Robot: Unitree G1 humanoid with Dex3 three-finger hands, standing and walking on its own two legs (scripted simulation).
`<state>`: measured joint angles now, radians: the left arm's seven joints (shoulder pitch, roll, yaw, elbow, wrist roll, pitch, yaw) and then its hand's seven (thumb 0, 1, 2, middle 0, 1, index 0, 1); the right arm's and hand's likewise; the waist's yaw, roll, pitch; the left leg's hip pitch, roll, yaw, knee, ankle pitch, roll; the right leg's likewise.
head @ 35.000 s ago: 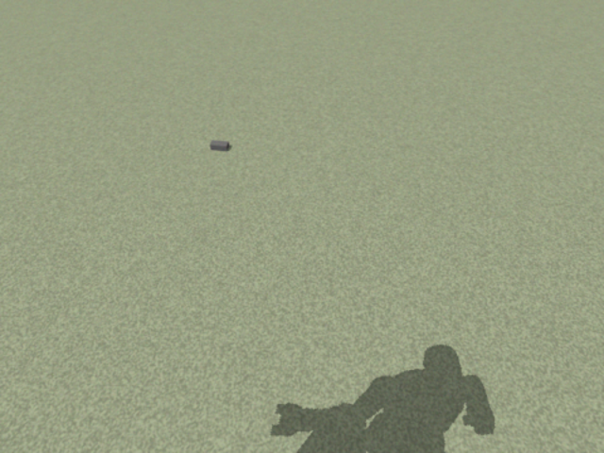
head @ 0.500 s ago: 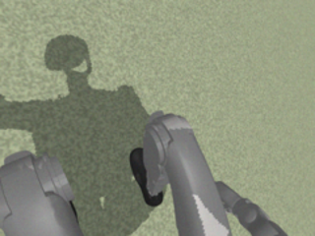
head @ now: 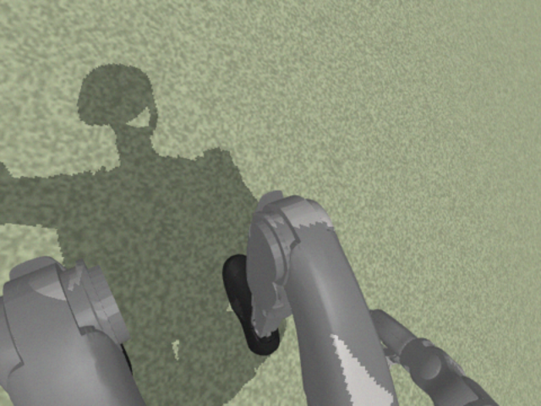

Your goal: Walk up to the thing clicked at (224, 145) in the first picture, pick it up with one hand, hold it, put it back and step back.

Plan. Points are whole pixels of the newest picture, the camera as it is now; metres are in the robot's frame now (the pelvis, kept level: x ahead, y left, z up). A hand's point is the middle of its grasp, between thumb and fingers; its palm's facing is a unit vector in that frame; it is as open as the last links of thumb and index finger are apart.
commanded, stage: close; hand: left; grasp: from above
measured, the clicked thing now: out of the picture +0.40 +0.46 -0.27
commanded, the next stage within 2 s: settle in 1.26 s
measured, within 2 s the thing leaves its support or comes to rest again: neither
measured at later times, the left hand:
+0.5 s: hand out of the picture +0.39 +0.42 -0.23, palm faces -0.43 -0.19 -0.88, open 10.1 cm
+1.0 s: hand out of the picture +0.39 +0.42 -0.23, palm faces -0.41 -0.19 -0.89, open 7.8 cm
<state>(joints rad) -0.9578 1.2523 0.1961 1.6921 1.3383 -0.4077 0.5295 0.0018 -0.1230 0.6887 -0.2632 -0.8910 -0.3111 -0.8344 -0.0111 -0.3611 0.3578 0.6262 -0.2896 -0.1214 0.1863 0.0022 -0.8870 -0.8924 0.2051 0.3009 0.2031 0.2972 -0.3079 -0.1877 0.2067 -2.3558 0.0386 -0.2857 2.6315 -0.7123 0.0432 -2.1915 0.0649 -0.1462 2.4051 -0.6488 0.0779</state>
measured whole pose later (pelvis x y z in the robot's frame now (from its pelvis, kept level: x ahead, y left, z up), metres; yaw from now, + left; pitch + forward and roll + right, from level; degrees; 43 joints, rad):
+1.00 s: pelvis +0.00 +0.00 +0.00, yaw +0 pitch +22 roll -17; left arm -0.94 1.23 0.23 1.67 1.35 -0.41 0.53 0.00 0.37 0.39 -0.68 -0.58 -0.74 -0.51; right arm -0.01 -0.35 0.35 0.63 -0.30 -0.13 0.19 0.00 -0.89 -0.89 0.21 0.30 0.20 0.30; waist -0.31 -0.19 0.20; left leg -2.35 0.03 -0.29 2.63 -0.72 0.03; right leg -2.19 0.06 -0.15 2.41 -0.65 0.08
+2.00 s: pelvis +0.00 +0.00 +0.02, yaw +3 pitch +28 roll -16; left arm -0.91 1.10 0.20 1.37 1.26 -0.34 0.27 -0.02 0.46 0.18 -0.82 -0.44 -0.90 -0.36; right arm 0.08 -0.33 0.20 0.64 -0.20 -0.06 0.19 0.00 -0.90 -0.89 0.21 0.30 0.20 0.30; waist -0.23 -0.08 0.09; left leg -2.38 0.01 -0.24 2.54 -0.68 0.03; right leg -2.21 0.01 -0.12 2.36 -0.66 0.07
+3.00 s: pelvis -0.01 -0.01 +0.14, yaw +10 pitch +32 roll -9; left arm -0.54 0.81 0.17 0.79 1.01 -0.33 -0.04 -0.07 0.61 0.00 -0.91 -0.20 -1.12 -0.18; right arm 0.12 -0.27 0.01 0.63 -0.03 0.08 0.07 0.01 -0.90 -0.90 0.21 0.30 0.20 0.30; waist -0.10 0.03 -0.14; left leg -2.05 0.03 -0.11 2.12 -0.63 0.02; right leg -1.95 -0.02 -0.05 2.02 -0.62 0.07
